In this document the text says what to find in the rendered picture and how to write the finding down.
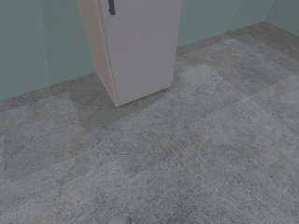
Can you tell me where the robot left thigh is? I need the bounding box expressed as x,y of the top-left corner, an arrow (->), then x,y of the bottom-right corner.
107,215 -> 135,224

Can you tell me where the fridge door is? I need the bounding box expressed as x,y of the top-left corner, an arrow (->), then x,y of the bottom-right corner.
97,0 -> 183,103

